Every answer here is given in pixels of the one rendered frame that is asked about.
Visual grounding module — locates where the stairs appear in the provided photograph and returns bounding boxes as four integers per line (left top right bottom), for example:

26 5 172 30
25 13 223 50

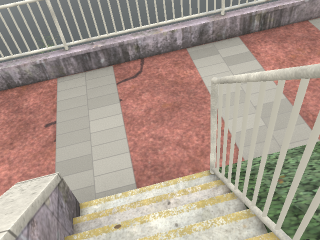
64 170 280 240

